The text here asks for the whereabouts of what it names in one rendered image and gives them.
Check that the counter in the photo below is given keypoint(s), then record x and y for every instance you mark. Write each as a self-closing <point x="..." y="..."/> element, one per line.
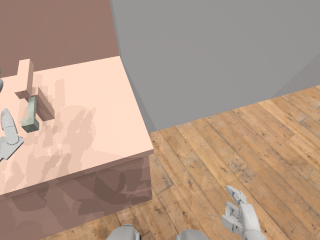
<point x="90" y="156"/>

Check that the left robot thigh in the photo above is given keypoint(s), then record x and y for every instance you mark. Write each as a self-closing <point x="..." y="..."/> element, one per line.
<point x="124" y="233"/>

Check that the right robot forearm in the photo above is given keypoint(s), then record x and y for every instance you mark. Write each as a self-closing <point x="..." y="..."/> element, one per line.
<point x="253" y="235"/>

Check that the robot left hand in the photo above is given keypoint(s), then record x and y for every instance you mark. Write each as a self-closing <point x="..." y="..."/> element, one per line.
<point x="11" y="142"/>

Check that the robot thigh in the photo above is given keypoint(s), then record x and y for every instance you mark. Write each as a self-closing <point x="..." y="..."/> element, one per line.
<point x="124" y="233"/>
<point x="191" y="234"/>

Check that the robot right hand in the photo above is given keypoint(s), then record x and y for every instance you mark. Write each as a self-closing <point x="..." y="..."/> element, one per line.
<point x="241" y="219"/>

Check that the tap lever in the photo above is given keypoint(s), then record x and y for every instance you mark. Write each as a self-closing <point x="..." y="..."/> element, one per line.
<point x="30" y="124"/>

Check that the right robot thigh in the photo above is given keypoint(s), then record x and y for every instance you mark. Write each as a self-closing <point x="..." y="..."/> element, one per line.
<point x="191" y="234"/>

